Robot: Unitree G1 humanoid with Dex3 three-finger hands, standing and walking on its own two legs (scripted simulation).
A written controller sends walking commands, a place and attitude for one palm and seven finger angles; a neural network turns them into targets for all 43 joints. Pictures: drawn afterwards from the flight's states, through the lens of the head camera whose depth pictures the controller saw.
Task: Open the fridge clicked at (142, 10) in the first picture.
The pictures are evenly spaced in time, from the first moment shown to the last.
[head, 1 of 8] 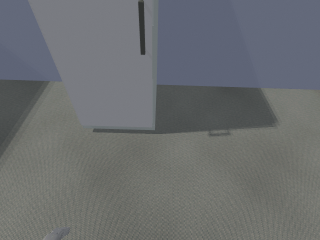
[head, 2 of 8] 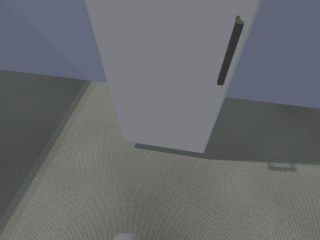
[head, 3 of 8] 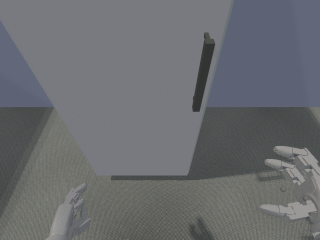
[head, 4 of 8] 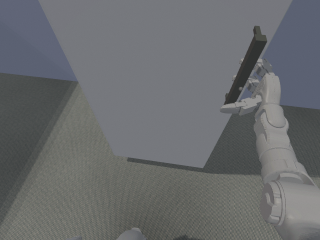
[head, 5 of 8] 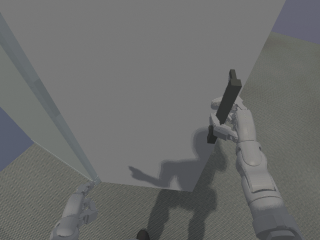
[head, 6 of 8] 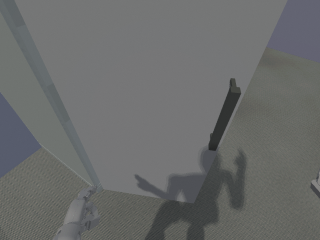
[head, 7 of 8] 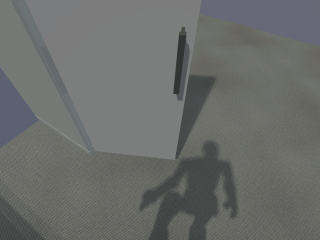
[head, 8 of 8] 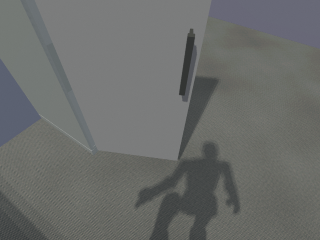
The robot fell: no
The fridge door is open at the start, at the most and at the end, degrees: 0 65 64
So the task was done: yes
